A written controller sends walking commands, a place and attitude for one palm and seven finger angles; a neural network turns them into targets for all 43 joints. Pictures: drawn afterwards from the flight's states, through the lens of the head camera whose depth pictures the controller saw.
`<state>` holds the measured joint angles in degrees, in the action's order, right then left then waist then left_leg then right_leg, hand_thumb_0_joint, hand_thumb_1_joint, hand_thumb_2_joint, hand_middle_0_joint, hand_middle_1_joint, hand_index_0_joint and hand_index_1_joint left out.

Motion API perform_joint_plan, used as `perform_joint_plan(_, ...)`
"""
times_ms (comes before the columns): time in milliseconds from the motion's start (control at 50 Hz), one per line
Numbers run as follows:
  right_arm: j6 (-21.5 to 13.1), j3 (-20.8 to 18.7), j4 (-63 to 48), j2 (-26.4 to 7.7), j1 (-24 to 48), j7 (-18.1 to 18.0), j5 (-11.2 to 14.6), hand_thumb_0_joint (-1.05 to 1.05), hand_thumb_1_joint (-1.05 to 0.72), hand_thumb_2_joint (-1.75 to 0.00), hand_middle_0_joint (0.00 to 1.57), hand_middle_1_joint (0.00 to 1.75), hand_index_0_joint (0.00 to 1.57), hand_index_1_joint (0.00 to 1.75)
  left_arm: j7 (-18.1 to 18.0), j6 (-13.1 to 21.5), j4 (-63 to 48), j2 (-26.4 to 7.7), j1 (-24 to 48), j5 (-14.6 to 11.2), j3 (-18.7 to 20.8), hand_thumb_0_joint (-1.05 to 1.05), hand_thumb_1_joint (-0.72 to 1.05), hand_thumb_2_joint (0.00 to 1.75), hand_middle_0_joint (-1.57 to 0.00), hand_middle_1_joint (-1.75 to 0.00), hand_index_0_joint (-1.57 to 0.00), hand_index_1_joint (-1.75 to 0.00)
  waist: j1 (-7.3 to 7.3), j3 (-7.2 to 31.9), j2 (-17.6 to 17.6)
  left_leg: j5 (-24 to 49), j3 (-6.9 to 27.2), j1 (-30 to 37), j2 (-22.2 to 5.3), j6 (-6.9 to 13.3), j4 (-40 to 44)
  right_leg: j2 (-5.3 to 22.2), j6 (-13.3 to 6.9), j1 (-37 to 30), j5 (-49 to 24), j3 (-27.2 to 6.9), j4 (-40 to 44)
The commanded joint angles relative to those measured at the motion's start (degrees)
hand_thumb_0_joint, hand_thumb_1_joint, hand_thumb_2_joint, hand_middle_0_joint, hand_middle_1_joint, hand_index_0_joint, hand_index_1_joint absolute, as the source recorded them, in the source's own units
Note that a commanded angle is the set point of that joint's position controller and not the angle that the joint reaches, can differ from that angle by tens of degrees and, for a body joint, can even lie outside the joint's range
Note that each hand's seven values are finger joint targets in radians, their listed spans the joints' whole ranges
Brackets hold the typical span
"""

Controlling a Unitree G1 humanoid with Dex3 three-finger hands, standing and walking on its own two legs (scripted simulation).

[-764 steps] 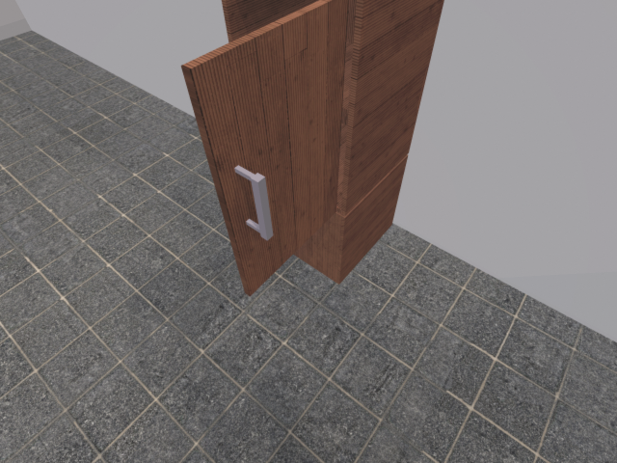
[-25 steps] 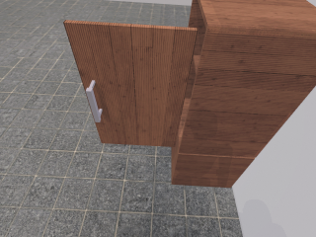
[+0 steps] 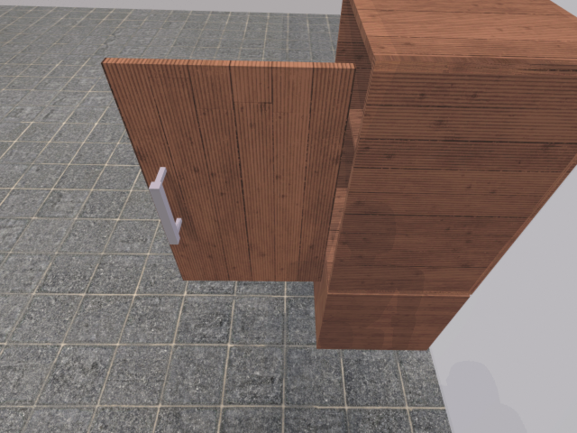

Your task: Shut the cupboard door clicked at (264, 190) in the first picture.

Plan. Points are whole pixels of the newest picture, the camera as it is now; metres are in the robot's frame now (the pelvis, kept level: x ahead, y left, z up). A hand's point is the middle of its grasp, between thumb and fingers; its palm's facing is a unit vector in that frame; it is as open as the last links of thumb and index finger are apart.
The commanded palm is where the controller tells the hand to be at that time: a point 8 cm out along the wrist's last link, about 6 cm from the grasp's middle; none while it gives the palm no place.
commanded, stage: shuffle to correct the standing spot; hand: left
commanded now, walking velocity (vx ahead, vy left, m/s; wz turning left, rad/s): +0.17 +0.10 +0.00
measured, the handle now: (168, 207) +0.52 +0.26 -0.03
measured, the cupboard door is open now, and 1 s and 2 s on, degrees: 91 91 91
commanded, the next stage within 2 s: come to a stop and stand still in 0.12 s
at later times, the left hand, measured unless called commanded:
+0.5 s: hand out of the picture +0.08 +0.25 -0.20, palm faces +0.07 -0.98 -0.20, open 7.4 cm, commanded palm none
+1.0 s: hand out of the picture +0.10 +0.24 -0.18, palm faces +0.05 -0.98 -0.18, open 7.3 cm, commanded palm none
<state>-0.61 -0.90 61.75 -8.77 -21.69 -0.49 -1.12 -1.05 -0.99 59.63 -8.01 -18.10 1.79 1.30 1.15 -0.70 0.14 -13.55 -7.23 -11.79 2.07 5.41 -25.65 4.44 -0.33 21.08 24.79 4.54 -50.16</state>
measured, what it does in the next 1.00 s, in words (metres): steps on the spot: right foot, then left foot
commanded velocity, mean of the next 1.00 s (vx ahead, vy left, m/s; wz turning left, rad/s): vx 0.00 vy -0.03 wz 0.00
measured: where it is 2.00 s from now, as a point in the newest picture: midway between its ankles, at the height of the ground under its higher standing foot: outside the picture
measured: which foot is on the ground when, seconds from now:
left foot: down 0.00-0.10, up 0.12-0.36, down 0.38-0.72, up 0.74-0.92, down 0.94-1.00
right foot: up 0.00-0.08, down 0.10-0.40, up 0.42-0.70, down 0.72-1.00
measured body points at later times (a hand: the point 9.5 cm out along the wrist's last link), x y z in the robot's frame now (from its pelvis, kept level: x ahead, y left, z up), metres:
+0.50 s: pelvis +0.09 +0.07 -0.01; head +0.13 +0.09 +0.43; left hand +0.08 +0.31 -0.18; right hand +0.18 -0.16 -0.15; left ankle +0.16 +0.19 -0.74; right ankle +0.04 -0.08 -0.71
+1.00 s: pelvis +0.06 +0.06 -0.01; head +0.06 +0.07 +0.44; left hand +0.10 +0.29 -0.16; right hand +0.06 -0.18 -0.16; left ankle +0.06 +0.16 -0.74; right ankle +0.06 -0.06 -0.74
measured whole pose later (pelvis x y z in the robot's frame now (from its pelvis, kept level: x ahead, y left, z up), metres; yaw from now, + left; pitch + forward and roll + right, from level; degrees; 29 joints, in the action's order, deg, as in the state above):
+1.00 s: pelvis +0.06 +0.06 -0.01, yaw +1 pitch -1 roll -1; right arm 1.6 -1.8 60.9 -10.2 -17.5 -0.6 -1.4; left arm -1.2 -1.3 57.1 -9.8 -14.3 0.9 1.7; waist 0.6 -1.3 -0.8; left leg -15.9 -3.6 -14.0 -0.9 1.6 -31.5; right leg 1.7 0.1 13.2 16.1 5.0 -30.7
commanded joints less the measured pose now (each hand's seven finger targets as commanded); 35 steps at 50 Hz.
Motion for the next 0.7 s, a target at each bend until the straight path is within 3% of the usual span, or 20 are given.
perform_joint_plan(0,-0.97,-0.95,-1.73,-8.01,-1.25,-0.69,-0.19,0.0,-0.9,-0.9,0.2,0.3,0.2,0.3,0.21,2.11,-4.14,-1.87,-1.98,-0.6,0.48,0.0,0.9,0.9,-0.2,-0.3,-0.2,-0.3,-1.84,-2.52,2.5,-3.72,13.86,-1.47,-13.97,4.32,12.58,-0.28,0.18,-4.23,-2.13,2.29,14.87)
perform_joint_plan(40,-0.51,-0.97,-1.64,-7.22,-0.39,-0.66,0.28,0.0,-0.9,-0.9,0.2,0.3,0.2,0.3,-0.33,2.29,-2.17,-2.44,-7.41,-0.53,1.09,0.0,0.9,0.9,-0.2,-0.3,-0.2,-0.3,-4.25,-1.73,0.64,-8.26,10.23,-8.56,-10.62,1.38,5.47,-0.7,-0.27,-16.78,-9.28,1.91,25.54)
perform_joint_plan(60,-0.44,-0.67,-2.16,-5.29,-0.1,-0.37,0.72,0.0,-0.9,-0.9,0.2,0.3,0.2,0.3,-0.87,2.64,-1.09,-5.58,-10.59,-0.26,1.73,0.0,0.9,0.9,-0.2,-0.3,-0.2,-0.3,-5.42,-2.08,-5.36,-12.42,5.36,-17.53,-6.18,-1.25,-2.08,6.54,-2.56,-24.23,-4.49,-6.95,30.16)
perform_joint_plan(80,-0.11,-0.62,-3.89,-3.44,0.24,-0.16,0.79,0.0,-0.9,-0.9,0.2,0.3,0.2,0.3,-1.46,2.99,-1.02,-10.83,-12.68,-0.23,2.85,0.0,0.9,0.9,-0.2,-0.3,-0.2,-0.3,-5.92,-3.5,-15.27,-17.92,0.96,-27.4,-1.78,-4.28,-13.68,20.31,-8.63,-26.92,3.77,-26.31,38.4)
perform_joint_plan(100,0.32,-1.38,-5.0,-6.01,2.51,0.18,-0.28,0.0,-0.9,-0.9,0.2,0.3,0.2,0.3,-1.86,2.99,-1.41,-12.87,-13.35,-0.79,3.59,0.0,0.9,0.9,-0.2,-0.3,-0.2,-0.3,-6.32,-4.54,-9.21,-18.27,4.36,-26.8,-4.67,-4.65,-24.16,26.08,-12.94,-21.52,7.1,-30.99,43.24)
perform_joint_plan(120,0.33,-1.78,-5.74,-5.36,3.65,0.59,-0.48,0.0,-0.9,-0.9,0.2,0.3,0.2,0.3,-1.87,3.05,-2.15,-12.43,-10.5,-0.83,3.77,0.0,0.9,0.9,-0.2,-0.3,-0.2,-0.3,-4.73,-6.14,-4.55,-15.55,6.15,-27.03,-5.93,-4.74,-29.4,24.77,-13.92,-17.54,7.75,-28.63,43.1)
perform_joint_plan(140,0.49,-1.75,-5.36,-4.65,4.0,0.84,-0.37,0.0,-0.9,-0.9,0.2,0.3,0.2,0.3,-2.01,3.66,-2.64,-11.34,-8.78,-0.7,3.53,0.0,0.9,0.9,-0.2,-0.3,-0.2,-0.3,-3.98,-6.05,-5.75,-12.63,6.88,-27.65,-6.54,-4.89,-32.1,22.3,-12.73,-16.4,5.08,-26.71,42.57)
perform_joint_plan(180,0.68,-1.89,-5.29,-4.52,4.62,1.46,-0.4,0.0,-0.9,-0.9,0.2,0.3,0.2,0.3,-1.99,4.31,-2.93,-8.5,-5.48,-0.55,2.72,0.0,0.9,0.9,-0.2,-0.3,-0.2,-0.3,-2.42,-7.04,-6.63,-7.36,7.31,-26.39,-8.38,-5.61,-32.28,18.74,-10.29,-14.52,-9.16,-16.63,40.34)
perform_joint_plan(240,0.82,-1.53,-5.8,-2.67,3.93,1.77,0.44,0.0,-0.9,-0.9,0.2,0.3,0.2,0.3,-1.58,4.07,-3.82,-9.23,-1.39,0.02,2.72,0.0,0.9,0.9,-0.2,-0.3,-0.2,-0.3,-0.56,-5.02,-10.05,-5.53,4.13,-16.8,-7.91,-6.98,-20.21,13.97,-7.02,-10.8,-28.68,-4.17,34.63)
perform_joint_plan(280,0.68,-1.3,-5.2,-2.14,2.97,1.31,0.73,0.0,-0.9,-0.9,0.2,0.3,0.2,0.3,-1.42,3.0,-3.75,-9.95,-1.02,-0.02,2.78,0.0,0.9,0.9,-0.2,-0.3,-0.2,-0.3,-0.64,-3.1,-10.63,0.89,0.26,-8.4,-4.64,-7.51,-11.77,10.13,-4.41,-9.23,-32.73,0.05,29.04)
perform_joint_plan(320,0.1,-1.73,-3.68,-4.08,-1.36,0.8,0.57,0.0,-0.9,-0.9,0.2,0.3,0.2,0.3,-1.42,1.84,-3.84,-9.56,-1.26,-0.39,2.5,0.0,0.9,0.9,-0.2,-0.3,-0.2,-0.3,0.55,-0.63,-4.59,14.31,0.53,1.78,-4.51,-7.74,-2.93,6.59,-1.36,-6.08,-26.81,2.14,20.0)
perform_joint_plan(340,-0.32,-2.6,-3.81,-7.63,-2.81,0.34,0.43,0.0,-0.9,-0.9,0.2,0.3,0.2,0.3,-1.3,1.38,-3.93,-8.37,-3.63,-0.7,2.06,0.0,0.9,0.9,-0.2,-0.3,-0.2,-0.3,0.28,2.79,3.91,29.77,4.78,8.42,-9.65,-6.27,-3.03,4.1,1.11,-2.95,-18.32,3.17,14.22)
perform_joint_plan(360,-0.64,-3.38,-4.61,-11.86,-3.26,-0.25,0.45,0.0,-0.9,-0.9,0.2,0.3,0.2,0.3,-1.51,0.75,-4.19,-6.53,-5.72,-1.28,1.69,0.0,0.9,0.9,-0.2,-0.3,-0.2,-0.3,-0.04,5.45,13.3,46.14,15.74,10.04,-19.53,-1.53,-0.08,0.79,3.48,-0.22,-1.6,3.1,9.91)
perform_joint_plan(380,-0.21,-3.73,-4.98,-13.6,-2.11,-0.77,0.33,0.0,-0.9,-0.9,0.2,0.3,0.2,0.3,-1.75,0.26,-4.42,-6.0,-5.75,-1.43,1.36,0.0,0.9,0.9,-0.2,-0.3,-0.2,-0.3,0.44,5.27,15.01,45.43,17.29,4.51,-23.09,2.76,3.87,-0.71,3.25,-3.57,10.75,0.39,2.41)
perform_joint_plan(400,-0.15,-3.68,-6.1,-13.93,0.37,-1.08,0.11,0.0,-0.9,-0.9,0.2,0.3,0.2,0.3,-1.78,-0.07,-5.4,-5.59,-5.26,-1.28,1.16,0.0,0.9,0.9,-0.2,-0.3,-0.2,-0.3,-0.25,1.58,11.15,42.52,17.12,-0.1,-24.17,4.39,4.78,-0.62,2.73,-3.34,11.6,-1.5,-2.04)
perform_joint_plan(460,0.65,-3.42,-6.55,-12.0,5.35,-2.06,-0.29,0.0,-0.9,-0.9,0.2,0.3,0.2,0.3,-1.65,-0.74,-4.52,-6.0,-3.33,-1.02,1.47,0.0,0.9,0.9,-0.2,-0.3,-0.2,-0.3,0.33,2.68,15.37,49.11,15.49,1.87,-22.84,5.08,1.58,-0.41,2.17,0.9,9.23,-4.02,-6.89)
perform_joint_plan(520,1.04,-4.54,-7.41,-13.64,7.01,-2.84,-0.39,0.0,-0.9,-0.9,0.2,0.3,0.2,0.3,-0.73,-1.04,-6.55,-7.11,-1.67,-0.98,2.1,0.0,0.9,0.9,-0.2,-0.3,-0.2,-0.3,0.71,7.96,10.79,46.36,15.96,8.56,-24.16,5.99,-0.3,-1.88,2.2,4.26,7.03,-4.67,-5.04)
perform_joint_plan(620,1.62,-4.79,-9.04,-13.4,12.61,-2.51,-0.57,0.0,-0.9,-0.9,0.2,0.3,0.2,0.3,0.18,-1.88,-8.38,-6.46,-3.02,-0.78,2.78,0.0,0.9,0.9,-0.2,-0.3,-0.2,-0.3,-1.55,6.64,8.79,23.02,13.79,-3.43,-23.05,3.02,3.37,-1.84,0.99,-6.41,0.72,-3.49,7.36)
perform_joint_plan(660,2.84,-4.72,-10.17,-11.64,15.7,-1.75,-0.3,0.0,-0.9,-0.9,0.2,0.3,0.2,0.3,0.32,-1.91,-6.6,-7.51,-9.41,-0.16,3.5,0.0,0.9,0.9,-0.2,-0.3,-0.2,-0.3,-4.78,4.7,2.43,-4.17,8.07,-15.06,-15.43,-2.31,-0.21,-2.2,0.22,-17.24,-9.25,-1.71,23.3)
perform_joint_plan(680,3.57,-4.1,-10.75,-7.05,14.6,-1.14,0.2,0.0,-0.9,-0.9,0.2,0.3,0.2,0.3,-0.02,-1.43,-7.27,-11.35,-8.72,0.87,3.81,0.0,0.9,0.9,-0.2,-0.3,-0.2,-0.3,-4.61,0.76,-13.3,-15.99,2.32,-21.51,-6.02,-6.5,-13.38,7.09,-3.73,-13.6,-0.02,-16.78,36.59)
